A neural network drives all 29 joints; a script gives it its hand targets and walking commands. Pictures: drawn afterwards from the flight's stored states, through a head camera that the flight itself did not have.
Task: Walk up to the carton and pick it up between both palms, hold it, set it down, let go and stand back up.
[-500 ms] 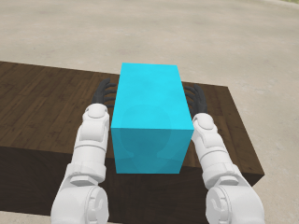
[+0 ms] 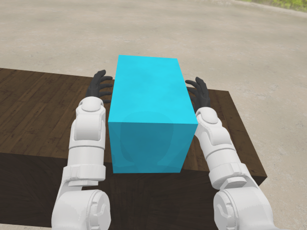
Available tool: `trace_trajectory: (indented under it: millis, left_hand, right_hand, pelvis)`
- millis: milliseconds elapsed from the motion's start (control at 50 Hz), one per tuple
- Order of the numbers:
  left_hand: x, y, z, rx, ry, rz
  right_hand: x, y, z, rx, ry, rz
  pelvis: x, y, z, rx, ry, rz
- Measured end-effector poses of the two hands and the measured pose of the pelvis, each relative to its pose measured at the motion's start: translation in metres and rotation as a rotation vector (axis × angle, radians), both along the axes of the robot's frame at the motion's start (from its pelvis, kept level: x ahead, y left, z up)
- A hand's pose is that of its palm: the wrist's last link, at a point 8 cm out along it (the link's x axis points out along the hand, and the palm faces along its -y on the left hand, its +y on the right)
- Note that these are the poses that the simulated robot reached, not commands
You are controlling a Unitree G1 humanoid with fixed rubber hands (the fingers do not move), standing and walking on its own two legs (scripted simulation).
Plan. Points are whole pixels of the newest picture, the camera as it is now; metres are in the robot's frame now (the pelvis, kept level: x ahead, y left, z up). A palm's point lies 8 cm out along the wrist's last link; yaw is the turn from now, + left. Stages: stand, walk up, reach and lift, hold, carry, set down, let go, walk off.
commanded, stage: reach and lift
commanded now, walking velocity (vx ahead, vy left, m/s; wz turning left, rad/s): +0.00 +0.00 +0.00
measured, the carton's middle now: (147, 110) +0.42 -0.02 +0.13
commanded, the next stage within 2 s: hold in 1.22 s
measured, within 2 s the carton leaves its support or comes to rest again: neither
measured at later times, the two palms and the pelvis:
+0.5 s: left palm (93, 94) +0.38 +0.12 +0.21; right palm (204, 101) +0.37 -0.15 +0.20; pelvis +0.00 -0.01 +0.00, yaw +0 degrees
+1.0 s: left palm (89, 90) +0.38 +0.13 +0.23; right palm (204, 94) +0.37 -0.15 +0.22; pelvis +0.00 +0.00 +0.00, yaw +0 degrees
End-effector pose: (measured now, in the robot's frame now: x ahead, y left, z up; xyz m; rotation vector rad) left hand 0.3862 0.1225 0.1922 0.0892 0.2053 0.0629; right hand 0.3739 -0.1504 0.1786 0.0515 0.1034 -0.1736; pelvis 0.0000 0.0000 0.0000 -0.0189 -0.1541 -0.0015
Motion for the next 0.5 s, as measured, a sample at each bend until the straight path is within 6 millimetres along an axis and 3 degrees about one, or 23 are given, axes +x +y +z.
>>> trace_trajectory:
  millis: [500]
  left_hand:
    - [-0.005,-0.001,0.021,-0.017,-0.01,-0.001]
  right_hand:
    - [-0.001,-0.001,0.021,0.009,-0.014,0.008]
  pelvis:
    - [-0.001,-0.005,0.0,0.003,-0.005,-0.002]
